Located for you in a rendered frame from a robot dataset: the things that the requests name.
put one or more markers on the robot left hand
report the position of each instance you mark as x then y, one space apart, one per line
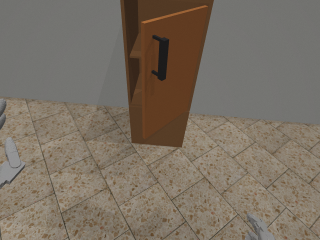
10 169

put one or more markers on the robot right hand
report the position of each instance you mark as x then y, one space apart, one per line
260 228

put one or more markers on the cupboard door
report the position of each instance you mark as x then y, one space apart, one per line
163 101

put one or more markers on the handle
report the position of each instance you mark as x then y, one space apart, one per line
162 57

